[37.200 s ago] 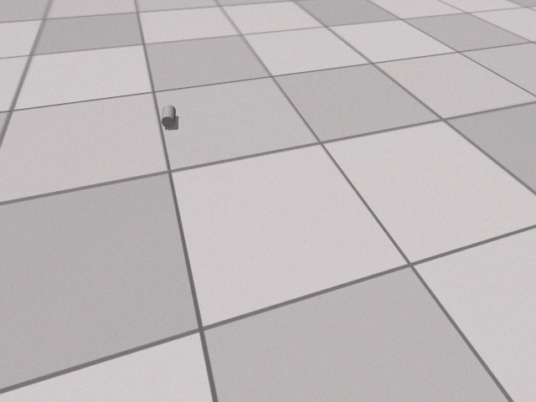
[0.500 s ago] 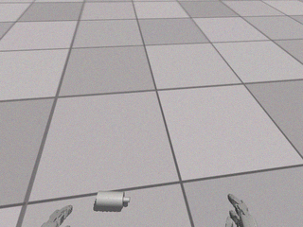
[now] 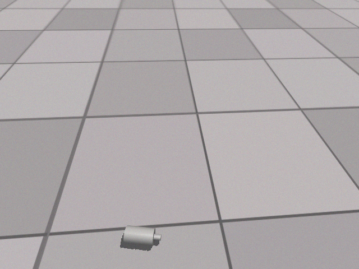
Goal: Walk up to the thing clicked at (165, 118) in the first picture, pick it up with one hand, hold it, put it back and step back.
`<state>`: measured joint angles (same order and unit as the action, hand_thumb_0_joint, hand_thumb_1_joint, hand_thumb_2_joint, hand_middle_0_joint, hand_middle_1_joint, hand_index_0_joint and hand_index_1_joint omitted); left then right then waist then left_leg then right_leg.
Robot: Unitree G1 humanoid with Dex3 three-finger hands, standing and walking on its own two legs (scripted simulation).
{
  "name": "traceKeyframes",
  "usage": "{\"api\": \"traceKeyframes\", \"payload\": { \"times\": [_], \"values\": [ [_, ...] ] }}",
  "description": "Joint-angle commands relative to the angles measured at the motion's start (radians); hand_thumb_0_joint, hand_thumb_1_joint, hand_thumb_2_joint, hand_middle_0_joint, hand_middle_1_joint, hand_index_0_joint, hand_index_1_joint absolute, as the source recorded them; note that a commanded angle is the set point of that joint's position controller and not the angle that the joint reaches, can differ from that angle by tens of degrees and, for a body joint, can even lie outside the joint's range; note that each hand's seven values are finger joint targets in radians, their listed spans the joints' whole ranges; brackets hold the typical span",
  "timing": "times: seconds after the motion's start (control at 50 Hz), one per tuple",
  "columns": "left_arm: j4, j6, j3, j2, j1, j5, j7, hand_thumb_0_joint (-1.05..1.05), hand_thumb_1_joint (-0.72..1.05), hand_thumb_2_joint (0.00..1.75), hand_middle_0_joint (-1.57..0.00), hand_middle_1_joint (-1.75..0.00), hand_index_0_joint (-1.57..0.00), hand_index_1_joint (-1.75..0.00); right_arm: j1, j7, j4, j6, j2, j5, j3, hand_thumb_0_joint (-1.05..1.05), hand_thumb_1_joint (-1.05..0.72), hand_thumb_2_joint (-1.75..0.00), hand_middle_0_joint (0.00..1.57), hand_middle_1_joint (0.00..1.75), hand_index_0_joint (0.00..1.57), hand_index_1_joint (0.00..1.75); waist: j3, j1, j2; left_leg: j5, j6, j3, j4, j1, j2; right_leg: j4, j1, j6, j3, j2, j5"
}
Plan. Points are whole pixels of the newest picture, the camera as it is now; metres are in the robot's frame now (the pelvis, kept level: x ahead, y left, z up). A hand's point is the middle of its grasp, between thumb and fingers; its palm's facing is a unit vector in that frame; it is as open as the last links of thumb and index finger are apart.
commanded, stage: stand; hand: left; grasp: from above
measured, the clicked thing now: (143, 235) +0.48 +0.18 -0.73
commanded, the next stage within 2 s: none
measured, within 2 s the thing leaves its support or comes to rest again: neither
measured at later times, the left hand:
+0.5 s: hand out of the picture +0.03 +0.24 -0.15, palm faces +0.04 -0.94 -0.33, open 7.4 cm
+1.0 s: hand out of the picture +0.06 +0.24 -0.15, palm faces +0.02 -0.94 -0.33, open 7.4 cm
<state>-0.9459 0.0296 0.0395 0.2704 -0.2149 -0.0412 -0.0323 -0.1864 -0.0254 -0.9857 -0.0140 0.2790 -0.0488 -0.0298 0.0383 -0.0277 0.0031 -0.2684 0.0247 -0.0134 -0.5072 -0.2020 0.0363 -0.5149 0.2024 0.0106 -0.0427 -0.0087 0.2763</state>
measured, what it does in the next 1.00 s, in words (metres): stands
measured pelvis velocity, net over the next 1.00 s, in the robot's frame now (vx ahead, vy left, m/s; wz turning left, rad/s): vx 0.00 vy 0.00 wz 0.00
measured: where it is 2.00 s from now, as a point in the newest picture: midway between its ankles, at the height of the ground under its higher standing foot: outside the picture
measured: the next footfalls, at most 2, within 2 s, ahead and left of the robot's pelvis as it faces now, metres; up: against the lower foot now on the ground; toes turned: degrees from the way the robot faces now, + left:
none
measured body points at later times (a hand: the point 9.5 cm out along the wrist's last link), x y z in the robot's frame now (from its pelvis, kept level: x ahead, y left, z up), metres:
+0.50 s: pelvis -0.01 +0.00 +0.01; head -0.02 -0.01 +0.46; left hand +0.03 +0.29 -0.13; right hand +0.06 -0.28 -0.13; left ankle +0.00 +0.10 -0.74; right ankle +0.00 -0.11 -0.74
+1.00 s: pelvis +0.00 +0.00 +0.01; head +0.00 +0.00 +0.46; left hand +0.06 +0.29 -0.13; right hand +0.07 -0.29 -0.13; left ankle +0.00 +0.10 -0.74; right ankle +0.00 -0.11 -0.74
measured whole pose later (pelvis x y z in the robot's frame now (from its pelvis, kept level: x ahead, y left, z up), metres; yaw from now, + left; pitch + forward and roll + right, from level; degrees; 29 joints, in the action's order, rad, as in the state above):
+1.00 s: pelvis +0.00 +0.00 +0.01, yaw +0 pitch -3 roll +0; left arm -1.18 0.00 0.02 0.30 -0.11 -0.02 -0.02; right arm -0.12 -0.02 -1.15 -0.01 0.32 -0.02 0.00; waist 0.05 -0.01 -0.01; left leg -0.17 0.02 -0.02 -0.30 -0.08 0.03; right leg -0.30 0.08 0.01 -0.04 0.00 0.17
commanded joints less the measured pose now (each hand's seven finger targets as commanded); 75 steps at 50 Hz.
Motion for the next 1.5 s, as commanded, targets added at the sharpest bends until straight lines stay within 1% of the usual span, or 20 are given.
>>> {"api": "traceKeyframes", "payload": {
  "times": [0.0, 0.04, 0.1, 0.18, 0.24, 0.28, 0.32, 0.36, 0.46, 0.5, 0.56, 0.68, 0.8, 0.88, 0.96, 1.06, 1.16, 1.24, 1.4, 1.48],
  "values": [
    [0.005, -0.046, 0.042, 0.175, 0.071, 0.005, -0.017, 0.0, 0.9, 0.9, -0.2, -0.3, -0.2, -0.3, 0.057, -0.014, 0.034, -0.022, 0.164, 0.01, -0.04, 0.0, -0.9, -0.9, 0.2, 0.3, 0.2, 0.3, -0.052, 0.006, -0.02, 0.194, 0.012, -0.131, 0.162, 0.04, -0.111, 0.145, -0.087, 0.012, 0.114, -0.096, -0.159],
    [-0.034, -0.047, 0.037, 0.179, 0.061, 0.006, -0.016, 0.0, 0.9, 0.9, -0.2, -0.3, -0.2, -0.3, 0.058, -0.016, 0.01, -0.02, 0.168, 0.014, -0.038, 0.0, -0.9, -0.9, 0.2, 0.3, 0.2, 0.3, -0.037, 0.004, -0.016, 0.18, 0.009, -0.131, 0.183, 0.067, -0.112, 0.174, -0.079, 0.009, 0.115, -0.096, -0.145],
    [-0.071, -0.047, 0.036, 0.19, 0.084, 0.007, -0.015, 0.0, 0.9, 0.9, -0.2, -0.3, -0.2, -0.3, 0.053, -0.014, -0.019, -0.012, 0.173, 0.014, -0.037, 0.0, -0.9, -0.9, 0.2, 0.3, 0.2, 0.3, 0.008, 0.012, -0.013, 0.1, 0.004, -0.132, 0.216, 0.036, -0.112, 0.207, -0.084, 0.006, 0.119, -0.097, -0.103],
    [-0.112, -0.049, 0.034, 0.195, 0.089, 0.008, -0.015, 0.0, 0.9, 0.9, -0.2, -0.3, -0.2, -0.3, 0.052, -0.013, -0.046, -0.01, 0.181, 0.017, -0.035, 0.0, -0.9, -0.9, 0.2, 0.3, 0.2, 0.3, 0.0, 0.014, -0.003, 0.118, 0.008, -0.138, 0.233, 0.051, -0.121, 0.229, -0.108, 0.007, 0.12, -0.105, -0.117],
    [-0.137, -0.05, 0.028, 0.189, 0.076, 0.007, -0.012, 0.0, 0.9, 0.9, -0.2, -0.3, -0.2, -0.3, 0.064, -0.011, -0.06, -0.008, 0.186, 0.02, -0.034, 0.0, -0.9, -0.9, 0.2, 0.3, 0.2, 0.3, 0.007, 0.008, -0.008, 0.096, 0.008, -0.139, 0.237, 0.066, -0.123, 0.25, -0.093, 0.004, 0.118, -0.104, -0.093],
    [-0.145, -0.051, 0.029, 0.199, 0.089, 0.009, -0.012, 0.0, 0.9, 0.9, -0.2, -0.3, -0.2, -0.3, 0.062, -0.012, -0.071, -0.009, 0.184, 0.019, -0.03, 0.0, -0.9, -0.9, 0.2, 0.3, 0.2, 0.3, 0.001, 0.01, -0.013, 0.115, 0.007, -0.14, 0.244, 0.063, -0.126, 0.249, -0.106, 0.006, 0.119, -0.107, -0.119],
    [-0.157, -0.052, 0.028, 0.204, 0.09, 0.011, -0.013, 0.0, 0.9, 0.9, -0.2, -0.3, -0.2, -0.3, 0.072, -0.01, -0.075, -0.01, 0.182, 0.02, -0.028, 0.0, -0.9, -0.9, 0.2, 0.3, 0.2, 0.3, 0.003, 0.007, -0.001, 0.125, 0.006, -0.138, 0.243, 0.077, -0.125, 0.26, -0.098, 0.004, 0.122, -0.109, -0.103],
    [-0.159, -0.052, 0.029, 0.211, 0.106, 0.012, -0.011, 0.0, 0.9, 0.9, -0.2, -0.3, -0.2, -0.3, 0.062, -0.009, -0.082, -0.008, 0.183, 0.019, -0.026, 0.0, -0.9, -0.9, 0.2, 0.3, 0.2, 0.3, 0.019, 0.014, -0.002, 0.097, 0.006, -0.133, 0.245, 0.056, -0.124, 0.271, -0.095, 0.003, 0.126, -0.11, -0.08],
    [-0.175, -0.052, 0.027, 0.217, 0.095, 0.013, -0.007, 0.0, 0.9, 0.9, -0.2, -0.3, -0.2, -0.3, 0.073, -0.006, -0.09, -0.006, 0.197, 0.02, -0.025, 0.0, -0.9, -0.9, 0.2, 0.3, 0.2, 0.3, 0.026, 0.007, -0.01, 0.056, 0.006, -0.139, 0.253, 0.043, -0.124, 0.28, -0.088, 0.002, 0.126, -0.105, -0.04],
    [-0.174, -0.052, 0.027, 0.219, 0.101, 0.011, -0.006, 0.0, 0.9, 0.9, -0.2, -0.3, -0.2, -0.3, 0.075, -0.006, -0.09, -0.008, 0.205, 0.022, -0.024, 0.0, -0.9, -0.9, 0.2, 0.3, 0.2, 0.3, 0.013, 0.011, -0.021, 0.063, 0.008, -0.141, 0.255, 0.044, -0.13, 0.275, -0.094, 0.004, 0.126, -0.107, -0.059],
    [-0.174, -0.055, 0.026, 0.22, 0.112, 0.014, -0.008, 0.0, 0.9, 0.9, -0.2, -0.3, -0.2, -0.3, 0.078, -0.008, -0.094, -0.011, 0.207, 0.022, -0.021, 0.0, -0.9, -0.9, 0.2, 0.3, 0.2, 0.3, -0.017, 0.011, -0.016, 0.13, 0.012, -0.138, 0.248, 0.064, -0.139, 0.27, -0.118, 0.01, 0.128, -0.118, -0.125],
    [-0.182, -0.055, 0.024, 0.221, 0.119, 0.018, -0.004, 0.0, 0.9, 0.9, -0.2, -0.3, -0.2, -0.3, 0.085, -0.007, -0.101, -0.014, 0.216, 0.025, -0.015, 0.0, -0.9, -0.9, 0.2, 0.3, 0.2, 0.3, -0.013, 0.011, -0.018, 0.141, 0.012, -0.138, 0.257, 0.066, -0.143, 0.264, -0.123, 0.008, 0.123, -0.116, -0.135],
    [-0.177, -0.058, 0.021, 0.226, 0.129, 0.019, -0.002, 0.0, 0.9, 0.9, -0.2, -0.3, -0.2, -0.3, 0.091, -0.007, -0.106, -0.019, 0.223, 0.028, -0.012, 0.0, -0.9, -0.9, 0.2, 0.3, 0.2, 0.3, -0.037, 0.013, -0.014, 0.225, 0.012, -0.132, 0.248, 0.093, -0.148, 0.261, -0.138, 0.008, 0.122, -0.12, -0.202],
    [-0.176, -0.055, 0.022, 0.235, 0.145, 0.021, -0.001, 0.0, 0.9, 0.9, -0.2, -0.3, -0.2, -0.3, 0.089, -0.008, -0.109, -0.016, 0.225, 0.027, -0.01, 0.0, -0.9, -0.9, 0.2, 0.3, 0.2, 0.3, -0.022, 0.022, -0.006, 0.192, 0.011, -0.127, 0.256, 0.084, -0.147, 0.27, -0.126, 0.007, 0.124, -0.119, -0.174],
    [-0.18, -0.056, 0.022, 0.231, 0.14, 0.022, 0.001, 0.0, 0.9, 0.9, -0.2, -0.3, -0.2, -0.3, 0.102, -0.007, -0.11, -0.016, 0.226, 0.028, -0.009, 0.0, -0.9, -0.9, 0.2, 0.3, 0.2, 0.3, -0.022, 0.019, -0.012, 0.175, 0.011, -0.129, 0.257, 0.087, -0.147, 0.27, -0.127, 0.008, 0.124, -0.119, -0.168],
    [-0.17, -0.059, 0.023, 0.236, 0.154, 0.023, 0.0, 0.0, 0.9, 0.9, -0.2, -0.3, -0.2, -0.3, 0.109, -0.006, -0.104, -0.02, 0.237, 0.03, -0.011, 0.0, -0.9, -0.9, 0.2, 0.3, 0.2, 0.3, -0.058, 0.02, -0.007, 0.28, 0.011, -0.124, 0.244, 0.112, -0.153, 0.256, -0.151, 0.007, 0.119, -0.125, -0.247],
    [-0.173, -0.057, 0.021, 0.24, 0.16, 0.026, 0.004, 0.0, 0.9, 0.9, -0.2, -0.3, -0.2, -0.3, 0.111, -0.005, -0.11, -0.018, 0.233, 0.029, -0.007, 0.0, -0.9, -0.9, 0.2, 0.3, 0.2, 0.3, -0.031, 0.022, -0.009, 0.22, 0.006, -0.126, 0.258, 0.087, -0.15, 0.268, -0.146, 0.009, 0.123, -0.123, -0.199],
    [-0.171, -0.06, 0.022, 0.244, 0.162, 0.025, 0.004, 0.0, 0.9, 0.9, -0.2, -0.3, -0.2, -0.3, 0.113, -0.003, -0.108, -0.019, 0.239, 0.031, -0.008, 0.0, -0.9, -0.9, 0.2, 0.3, 0.2, 0.3, -0.051, 0.023, -0.005, 0.256, 0.007, -0.125, 0.253, 0.101, -0.153, 0.264, -0.158, 0.01, 0.123, -0.127, -0.228],
    [-0.163, -0.061, 0.021, 0.242, 0.155, 0.029, 0.004, 0.0, 0.9, 0.9, -0.2, -0.3, -0.2, -0.3, 0.117, -0.006, -0.103, -0.023, 0.25, 0.033, -0.01, 0.0, -0.9, -0.9, 0.2, 0.3, 0.2, 0.3, -0.092, 0.02, -0.018, 0.388, 0.01, -0.12, 0.228, 0.143, -0.163, 0.238, -0.184, 0.011, 0.113, -0.132, -0.352],
    [-0.161, -0.06, 0.022, 0.251, 0.161, 0.029, 0.005, 0.0, 0.9, 0.9, -0.2, -0.3, -0.2, -0.3, 0.115, -0.006, -0.103, -0.021, 0.251, 0.032, -0.009, 0.0, -0.9, -0.9, 0.2, 0.3, 0.2, 0.3, -0.07, 0.024, -0.002, 0.352, 0.009, -0.117, 0.234, 0.135, -0.161, 0.252, -0.173, 0.007, 0.116, -0.13, -0.322]
  ]
}}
